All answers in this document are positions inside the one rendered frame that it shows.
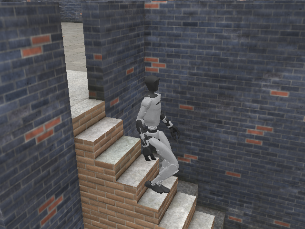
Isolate stairs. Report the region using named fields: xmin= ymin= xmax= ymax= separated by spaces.
xmin=72 ymin=101 xmax=215 ymax=229

